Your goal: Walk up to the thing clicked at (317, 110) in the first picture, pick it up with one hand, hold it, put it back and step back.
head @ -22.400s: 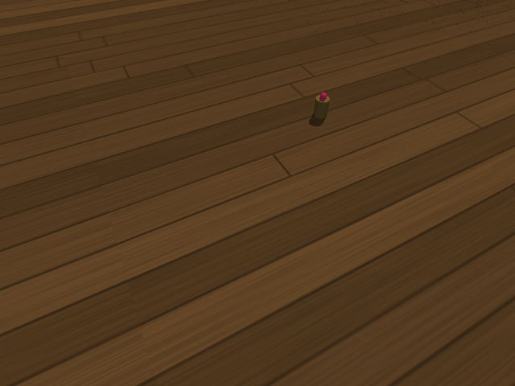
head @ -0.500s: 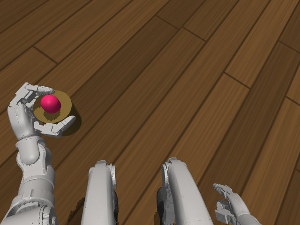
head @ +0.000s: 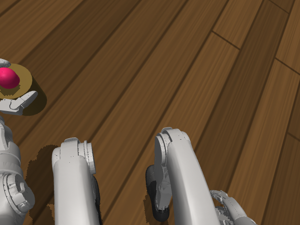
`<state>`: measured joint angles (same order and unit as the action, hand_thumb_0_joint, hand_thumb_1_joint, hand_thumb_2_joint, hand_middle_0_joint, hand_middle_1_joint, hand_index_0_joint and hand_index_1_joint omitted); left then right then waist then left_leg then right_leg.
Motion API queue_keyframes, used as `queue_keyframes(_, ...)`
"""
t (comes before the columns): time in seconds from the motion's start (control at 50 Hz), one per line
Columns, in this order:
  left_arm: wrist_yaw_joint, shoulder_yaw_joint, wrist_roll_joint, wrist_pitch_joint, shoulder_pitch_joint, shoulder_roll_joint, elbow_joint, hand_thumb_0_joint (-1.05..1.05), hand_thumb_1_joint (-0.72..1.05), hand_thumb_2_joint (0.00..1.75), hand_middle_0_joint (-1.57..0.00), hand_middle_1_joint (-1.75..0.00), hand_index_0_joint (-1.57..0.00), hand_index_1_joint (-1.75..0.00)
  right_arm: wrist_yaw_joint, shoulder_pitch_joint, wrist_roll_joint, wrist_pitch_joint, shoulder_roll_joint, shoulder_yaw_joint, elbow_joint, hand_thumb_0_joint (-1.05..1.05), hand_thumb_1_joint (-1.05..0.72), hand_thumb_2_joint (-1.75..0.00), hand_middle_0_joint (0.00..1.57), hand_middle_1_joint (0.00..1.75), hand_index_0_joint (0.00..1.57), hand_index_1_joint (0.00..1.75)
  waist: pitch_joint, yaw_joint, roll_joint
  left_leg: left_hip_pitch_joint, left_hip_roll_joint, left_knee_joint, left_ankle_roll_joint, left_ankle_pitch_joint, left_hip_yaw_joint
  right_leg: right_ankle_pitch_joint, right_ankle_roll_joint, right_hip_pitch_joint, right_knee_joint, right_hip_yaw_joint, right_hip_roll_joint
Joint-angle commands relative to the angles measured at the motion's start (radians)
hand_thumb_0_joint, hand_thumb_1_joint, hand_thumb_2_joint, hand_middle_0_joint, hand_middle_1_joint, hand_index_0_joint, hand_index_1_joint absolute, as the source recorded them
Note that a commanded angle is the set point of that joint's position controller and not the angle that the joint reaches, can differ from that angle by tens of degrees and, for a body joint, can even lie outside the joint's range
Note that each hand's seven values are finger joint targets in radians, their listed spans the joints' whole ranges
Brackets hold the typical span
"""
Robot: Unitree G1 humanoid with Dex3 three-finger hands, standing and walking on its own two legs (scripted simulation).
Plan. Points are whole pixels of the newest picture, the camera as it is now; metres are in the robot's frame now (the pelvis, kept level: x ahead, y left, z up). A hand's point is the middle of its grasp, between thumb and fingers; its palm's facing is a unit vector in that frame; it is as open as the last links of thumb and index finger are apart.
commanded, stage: crouch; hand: left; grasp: from the side
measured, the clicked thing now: (17, 89) +0.46 +0.28 -0.08
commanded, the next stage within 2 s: lower in 0.64 s
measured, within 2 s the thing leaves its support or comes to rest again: rests again in 1.92 s
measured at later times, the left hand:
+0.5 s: hand (16, 93) +0.46 +0.30 -0.13, palm faces +0.34 -0.94 -0.02, open 9.9 cm
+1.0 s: hand (26, 100) +0.46 +0.29 -0.19, palm faces +0.35 -0.94 -0.01, open 9.9 cm
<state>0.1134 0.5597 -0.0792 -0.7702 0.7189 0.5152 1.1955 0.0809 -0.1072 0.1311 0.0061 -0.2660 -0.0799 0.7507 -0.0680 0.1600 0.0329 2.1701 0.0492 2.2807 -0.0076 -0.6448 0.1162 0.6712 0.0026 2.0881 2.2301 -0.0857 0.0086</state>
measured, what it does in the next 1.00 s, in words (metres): lowers itself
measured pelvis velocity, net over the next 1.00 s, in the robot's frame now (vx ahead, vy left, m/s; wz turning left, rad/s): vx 0.00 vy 0.01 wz -0.11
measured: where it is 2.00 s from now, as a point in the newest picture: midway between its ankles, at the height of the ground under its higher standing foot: (126, 208)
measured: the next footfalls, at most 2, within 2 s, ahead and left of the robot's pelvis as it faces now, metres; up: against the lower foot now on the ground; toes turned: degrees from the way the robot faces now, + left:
none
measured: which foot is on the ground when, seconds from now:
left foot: down 0.00-1.00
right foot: down 0.00-1.00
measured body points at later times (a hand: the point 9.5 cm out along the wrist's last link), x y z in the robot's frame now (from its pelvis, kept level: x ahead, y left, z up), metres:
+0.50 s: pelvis +0.01 +0.00 -0.05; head +0.23 +0.09 +0.33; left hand +0.44 +0.34 -0.13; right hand +0.11 -0.28 -0.15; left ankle +0.10 +0.13 -0.33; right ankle +0.10 -0.12 -0.33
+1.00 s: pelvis +0.00 +0.01 -0.07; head +0.23 +0.11 +0.29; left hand +0.44 +0.34 -0.18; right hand +0.10 -0.27 -0.15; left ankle +0.10 +0.13 -0.33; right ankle +0.10 -0.12 -0.33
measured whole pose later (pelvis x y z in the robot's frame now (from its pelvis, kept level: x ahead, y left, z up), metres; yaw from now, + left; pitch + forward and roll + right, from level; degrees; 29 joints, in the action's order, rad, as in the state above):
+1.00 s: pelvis +0.00 +0.01 -0.07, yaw -6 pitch +20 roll -12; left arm 0.13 0.66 -0.09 -0.86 0.69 0.73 1.31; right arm 0.11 0.02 0.25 -0.03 -0.34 -0.29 0.66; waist 0.16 0.23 0.15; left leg 2.28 0.05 2.57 -0.01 -0.67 0.26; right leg 0.66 0.03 2.15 2.43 -0.19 0.05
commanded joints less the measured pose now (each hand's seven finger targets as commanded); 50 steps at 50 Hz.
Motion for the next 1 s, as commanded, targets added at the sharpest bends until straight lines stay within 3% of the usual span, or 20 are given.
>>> queue_keyframes(0.0, 0.006, 0.077, -0.031, -0.11, 0.353, 0.311, -0.241, 0.0, 0.07, 1.22, -1.19, -1.33, -1.2, -1.34, -0.016, -0.101, 0.004, 0.007, -0.246, 0.05, -0.068, 0.0, -0.92, -0.91, 0.2, 0.3, 0.2, 0.3, -0.653, -0.016, -0.242, -0.44, -0.02, -0.24, 0.014, 0.023, -0.041, -0.092, -0.035, -0.285, -0.209, -0.045, 0.031)
queue_keyframes(0.06, 0.01, 0.109, -0.023, -0.116, 0.332, 0.363, -0.25, 0.0, 0.09, 1.23, -1.18, -1.32, -1.19, -1.33, -0.016, -0.093, 0.011, 0.001, -0.256, 0.04, -0.066, 0.0, -0.91, -0.91, 0.2, 0.3, 0.2, 0.3, -0.637, -0.025, -0.259, -0.411, -0.016, -0.213, 0.012, 0.035, -0.043, -0.102, -0.037, -0.275, -0.178, -0.05, 0.037)
queue_keyframes(0.1, 0.021, 0.1, -0.028, -0.115, 0.317, 0.336, -0.234, 0.0, 0.11, 1.23, -1.16, -1.31, -1.18, -1.32, -0.014, -0.1, 0.018, -0.004, -0.263, 0.032, -0.064, 0.0, -0.91, -0.91, 0.2, 0.3, 0.2, 0.3, -0.646, -0.004, -0.263, -0.421, -0.014, -0.187, 0.011, 0.08, -0.034, -0.142, -0.036, -0.27, -0.158, -0.055, 0.039)
queue_keyframes(0.16, 0.03, 0.108, -0.026, -0.12, 0.343, 0.369, -0.243, 0.0, 0.15, 1.23, -1.17, -1.31, -1.18, -1.32, -0.013, -0.103, 0.03, -0.008, -0.273, 0.018, -0.057, 0.0, -0.91, -0.91, 0.2, 0.3, 0.2, 0.3, -0.64, 0.012, -0.291, -0.417, -0.009, -0.158, 0.007, 0.114, -0.026, -0.174, -0.036, -0.275, -0.134, -0.059, 0.041)
queue_keyframes(0.2, 0.039, 0.116, -0.026, -0.12, 0.321, 0.377, -0.225, 0.0, 0.16, 1.22, -1.18, -1.31, -1.19, -1.31, -0.01, -0.096, 0.035, -0.011, -0.281, 0.014, -0.061, 0.0, -0.91, -0.91, 0.2, 0.3, 0.2, 0.3, -0.617, 0.006, -0.296, -0.403, -0.008, -0.146, 0.006, 0.097, -0.023, -0.161, -0.036, -0.254, -0.122, -0.067, 0.043)
queue_keyframes(0.28, 0.056, 0.107, -0.038, -0.124, 0.325, 0.378, -0.227, 0.0, 0.14, 1.21, -1.17, -1.31, -1.19, -1.31, -0.005, -0.093, 0.049, -0.013, -0.288, -0.003, -0.06, 0.0, -0.91, -0.91, 0.2, 0.3, 0.2, 0.3, -0.608, 0.027, -0.281, -0.352, -0.008, -0.101, 0.011, 0.087, -0.025, -0.169, -0.026, -0.295, -0.115, -0.071, 0.049)
queue_keyframes(0.3, 0.058, 0.121, -0.04, -0.119, 0.3, 0.391, -0.214, 0.0, 0.15, 1.21, -1.17, -1.31, -1.19, -1.31, -0.005, -0.087, 0.051, -0.013, -0.291, -0.006, -0.059, 0.0, -0.92, -0.91, 0.2, 0.3, 0.2, 0.3, -0.609, 0.01, -0.277, -0.359, -0.006, -0.087, 0.011, 0.103, -0.027, -0.179, -0.026, -0.287, -0.108, -0.069, 0.051)
queue_keyframes(0.32, 0.059, 0.102, -0.034, -0.12, 0.31, 0.394, -0.224, 0.0, 0.13, 1.2, -1.18, -1.31, -1.2, -1.31, -0.004, -0.077, 0.054, -0.016, -0.292, -0.006, -0.065, 0.0, -0.91, -0.91, 0.2, 0.3, 0.2, 0.3, -0.605, 0.015, -0.292, -0.346, -0.004, -0.086, 0.01, 0.088, -0.025, -0.164, -0.028, -0.279, -0.101, -0.071, 0.052)
queue_keyframes(0.34, 0.06, 0.103, -0.037, -0.12, 0.305, 0.376, -0.224, 0.0, 0.14, 1.21, -1.18, -1.31, -1.19, -1.32, -0.003, -0.078, 0.055, -0.016, -0.298, -0.005, -0.063, 0.0, -0.91, -0.91, 0.2, 0.3, 0.2, 0.3, -0.6, 0.018, -0.285, -0.363, -0.004, -0.083, 0.008, 0.101, -0.019, -0.176, -0.028, -0.262, -0.092, -0.079, 0.051)
queue_keyframes(0.54, 0.045, 0.119, -0.037, -0.129, 0.282, 0.41, -0.266, 0.0, 0.13, 1.22, -1.2, -1.34, -1.22, -1.34, 0.003, -0.047, 0.077, -0.03, -0.328, -0.029, -0.075, 0.0, -0.92, -0.91, 0.2, 0.3, 0.2, 0.3, -0.583, 0.028, -0.35, -0.419, 0.005, -0.053, -0.006, 0.17, 0.015, -0.227, -0.033, -0.228, -0.036, -0.111, 0.054)
queue_keyframes(0.62, 0.039, 0.11, -0.032, -0.136, 0.271, 0.406, -0.245, 0.0, 0.15, 1.23, -1.22, -1.35, -1.23, -1.35, 0.005, -0.038, 0.085, -0.035, -0.341, -0.04, -0.08, 0.0, -0.92, -0.91, 0.2, 0.3, 0.2, 0.3, -0.536, 0.047, -0.362, -0.412, 0.008, -0.054, -0.01, 0.14, 0.027, -0.207, -0.034, -0.212, -0.028, -0.123, 0.052)
queue_keyframes(0.64, 0.038, 0.117, -0.027, -0.138, 0.281, 0.439, -0.255, 0.0, 0.13, 1.21, -1.22, -1.34, -1.23, -1.34, 0.003, -0.025, 0.086, -0.035, -0.338, -0.045, -0.084, 0.0, -0.92, -0.91, 0.2, 0.3, 0.2, 0.3, -0.528, 0.041, -0.358, -0.385, 0.007, -0.047, -0.007, 0.114, 0.023, -0.187, -0.034, -0.209, -0.03, -0.121, 0.055)
queue_keyframes(0.72, 0.036, 0.109, -0.039, -0.145, 0.288, 0.428, -0.241, 0.0, 0.12, 1.21, -1.23, -1.35, -1.25, -1.35, 0.007, -0.015, 0.093, -0.036, -0.345, -0.06, -0.092, 0.0, -0.91, -0.91, 0.2, 0.3, 0.2, 0.3, -0.501, 0.063, -0.33, -0.346, 0.007, -0.025, 0.0, 0.084, 0.026, -0.176, -0.028, -0.222, -0.036, -0.124, 0.056)
queue_keyframes(0.76, 0.029, 0.12, -0.038, -0.144, 0.263, 0.447, -0.208, 0.0, 0.06, 1.18, -1.23, -1.37, -1.26, -1.36, 0.008, -0.006, 0.095, -0.036, -0.346, -0.07, -0.099, 0.0, -0.92, -0.91, 0.2, 0.3, 0.2, 0.3, -0.485, 0.057, -0.316, -0.323, 0.007, -0.02, 0.0, 0.08, 0.026, -0.168, -0.027, -0.234, -0.035, -0.128, 0.06)
queue_keyframes(0.82, 0.02, 0.112, -0.043, -0.15, 0.225, 0.42, -0.101, 0.0, 0.04, 1.18, -1.24, -1.38, -1.27, -1.37, 0.013, 0.011, 0.101, -0.032, -0.352, -0.095, -0.109, 0.0, -0.92, -0.91, 0.2, 0.3, 0.2, 0.3, -0.43, 0.085, -0.248, -0.275, 0.009, 0.007, 0.007, 0.071, 0.036, -0.17, -0.021, -0.239, -0.036, -0.137, 0.065)
queue_keyframes(0.92, 0.015, 0.115, -0.027, -0.189, 0.233, 0.477, -0.082, 0.0, 0.07, 1.17, -1.25, -1.38, -1.28, -1.37, 0.014, 0.049, 0.118, -0.034, -0.376, -0.121, -0.125, 0.0, -0.91, -0.9, 0.2, 0.3, 0.2, 0.3, -0.395, 0.089, -0.286, -0.311, 0.018, 0.0, -0.001, 0.041, 0.058, -0.141, -0.024, -0.206, -0.018, -0.159, 0.069)
queue_keyframes(0.94, 0.014, 0.117, -0.025, -0.2, 0.25, 0.493, -0.09, 0.0, 0.08, 1.18, -1.24, -1.37, -1.27, -1.36, 0.016, 0.047, 0.123, -0.033, -0.38, -0.129, -0.129, 0.0, -0.91, -0.9, 0.2, 0.3, 0.2, 0.3, -0.401, 0.101, -0.306, -0.324, 0.02, 0.002, -0.004, 0.056, 0.062, -0.156, -0.024, -0.224, -0.014, -0.162, 0.07)
queue_keyframes(0.98, 0.015, 0.136, -0.022, -0.22, 0.256, 0.54, -0.103, 0.0, 0.08, 1.17, -1.23, -1.37, -1.26, -1.36, 0.014, 0.061, 0.13, -0.033, -0.39, -0.139, -0.131, 0.0, -0.92, -0.9, 0.2, 0.3, 0.2, 0.3, -0.406, 0.097, -0.335, -0.346, 0.024, 0.002, -0.008, 0.066, 0.066, -0.163, -0.024, -0.23, -0.002, -0.165, 0.07)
